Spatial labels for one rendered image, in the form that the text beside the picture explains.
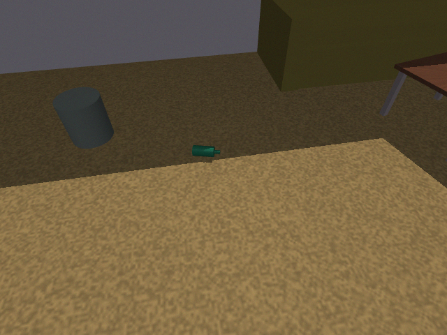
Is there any sofa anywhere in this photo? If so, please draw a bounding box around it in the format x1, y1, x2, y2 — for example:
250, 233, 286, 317
257, 0, 447, 92

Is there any coffee table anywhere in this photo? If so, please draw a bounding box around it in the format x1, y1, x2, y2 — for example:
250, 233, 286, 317
379, 52, 447, 162

